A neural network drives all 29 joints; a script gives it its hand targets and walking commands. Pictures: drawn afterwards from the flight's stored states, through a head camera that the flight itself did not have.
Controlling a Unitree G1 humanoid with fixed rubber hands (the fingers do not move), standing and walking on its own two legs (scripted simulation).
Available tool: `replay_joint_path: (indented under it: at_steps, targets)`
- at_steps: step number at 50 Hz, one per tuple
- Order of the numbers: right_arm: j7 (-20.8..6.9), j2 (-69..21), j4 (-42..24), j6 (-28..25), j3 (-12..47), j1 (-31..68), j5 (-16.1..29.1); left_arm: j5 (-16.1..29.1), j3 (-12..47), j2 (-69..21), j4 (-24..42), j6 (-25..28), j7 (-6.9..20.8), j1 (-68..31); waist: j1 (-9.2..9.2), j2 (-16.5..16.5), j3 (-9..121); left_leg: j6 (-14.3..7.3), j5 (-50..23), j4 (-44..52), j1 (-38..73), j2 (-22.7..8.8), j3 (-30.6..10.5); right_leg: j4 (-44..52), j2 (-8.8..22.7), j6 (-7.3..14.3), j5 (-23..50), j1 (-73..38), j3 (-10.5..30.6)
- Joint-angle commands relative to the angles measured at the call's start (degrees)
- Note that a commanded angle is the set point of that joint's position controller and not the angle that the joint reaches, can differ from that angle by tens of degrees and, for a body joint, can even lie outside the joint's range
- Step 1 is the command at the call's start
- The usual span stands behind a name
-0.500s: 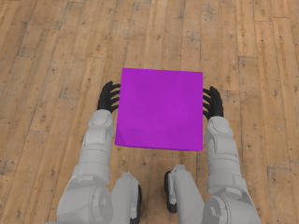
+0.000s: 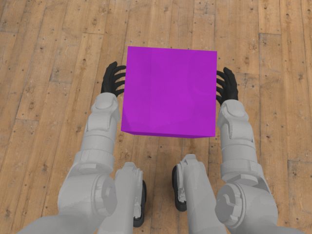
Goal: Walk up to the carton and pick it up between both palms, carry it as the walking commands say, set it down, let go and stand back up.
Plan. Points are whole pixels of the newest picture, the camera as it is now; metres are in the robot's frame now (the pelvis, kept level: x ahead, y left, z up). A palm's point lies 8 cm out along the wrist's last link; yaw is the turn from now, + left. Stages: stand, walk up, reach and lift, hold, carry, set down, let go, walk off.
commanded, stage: set down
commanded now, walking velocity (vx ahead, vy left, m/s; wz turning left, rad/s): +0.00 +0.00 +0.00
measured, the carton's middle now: (167, 101) +0.45 -0.04 -0.15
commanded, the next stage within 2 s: none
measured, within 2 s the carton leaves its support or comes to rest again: neither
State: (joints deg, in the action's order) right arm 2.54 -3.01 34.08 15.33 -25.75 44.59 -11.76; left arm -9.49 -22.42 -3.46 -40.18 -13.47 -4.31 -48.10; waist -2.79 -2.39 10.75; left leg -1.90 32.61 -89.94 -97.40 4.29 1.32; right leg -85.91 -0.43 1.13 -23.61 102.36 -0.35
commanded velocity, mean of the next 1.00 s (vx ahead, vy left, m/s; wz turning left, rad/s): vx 0.00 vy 0.00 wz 0.00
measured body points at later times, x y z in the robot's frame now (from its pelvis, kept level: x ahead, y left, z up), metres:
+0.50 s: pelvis -0.02 +0.00 -0.07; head +0.26 -0.02 +0.28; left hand +0.49 +0.10 -0.17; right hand +0.46 -0.20 -0.17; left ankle +0.06 +0.10 -0.53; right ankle +0.11 -0.11 -0.53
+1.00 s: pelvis -0.02 -0.01 -0.13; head +0.30 -0.03 +0.17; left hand +0.51 +0.10 -0.26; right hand +0.49 -0.20 -0.26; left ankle +0.06 +0.10 -0.53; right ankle +0.11 -0.11 -0.53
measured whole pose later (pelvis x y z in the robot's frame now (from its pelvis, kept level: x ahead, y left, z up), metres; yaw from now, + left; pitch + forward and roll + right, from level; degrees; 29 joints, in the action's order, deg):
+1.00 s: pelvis -0.02 -0.01 -0.13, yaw +2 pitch +45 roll +2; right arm 3.5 5.2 40.0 16.0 -24.9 65.4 -8.1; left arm -6.1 -21.8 3.3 -43.5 -14.8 -6.6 -68.2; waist -3.4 -2.3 -1.9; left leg -1.0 35.9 -114.8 -123.5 5.0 2.4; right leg -110.0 0.2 2.0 -25.4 129.2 -0.9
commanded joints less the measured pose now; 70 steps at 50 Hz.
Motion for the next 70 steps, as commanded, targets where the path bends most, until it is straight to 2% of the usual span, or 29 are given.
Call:
replay_joint_path:
  at_steps: [1,18,41,61,70]
  targets:
    - [-11.4,-50.6,2.9,0.0,30.3,33.9,5.5,5.4,29.2,-55.3,-1.2,0.7,10.7,-33.2,-1.68,0.7,47.9,2.4,-12.4,9.5,13.5,6.7,-3.6,3.2,-7.9,-1.0,13.3,-37.4,1.8]
    - [-11.8,-47.7,4.9,0.3,28.2,42.4,6.1,6.2,27.2,-52.4,-1.7,0.4,9.6,-42.0,-1.99,1.2,50.2,2.5,-12.0,1.0,6.7,7.1,-2.5,-5.3,-7.9,-1.0,13.4,-30.2,0.8]
    - [-11.3,-44.8,5.2,0.4,29.0,52.3,8.9,8.4,27.4,-48.1,-1.4,-0.2,10.7,-51.9,-2.24,1.9,52.9,2.2,-10.4,-10.1,-6.9,6.9,-0.4,-16.0,-6.9,-1.2,15.7,-26.4,0.8]
    - [-12.8,-39.5,7.0,-1.0,30.5,60.8,13.0,12.7,29.8,-44.8,-2.5,0.7,10.6,-59.9,-3.35,1.0,49.8,1.8,-11.5,-18.7,-9.3,6.0,-0.1,-25.1,-5.2,-0.8,16.8,-20.4,-0.1]
    - [-14.3,-40.0,13.0,-1.6,28.7,60.6,14.9,13.2,29.2,-41.2,-3.4,2.2,10.4,-62.8,-1.8,-0.1,44.1,1.6,-12.6,-21.6,-10.3,5.0,0.1,-28.6,-4.6,-0.6,17.1,-16.1,-0.1]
